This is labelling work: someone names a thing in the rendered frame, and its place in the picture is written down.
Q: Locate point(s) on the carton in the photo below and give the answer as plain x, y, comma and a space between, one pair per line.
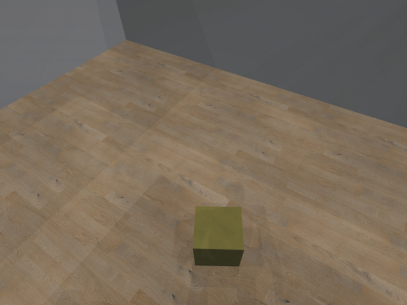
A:
218, 236

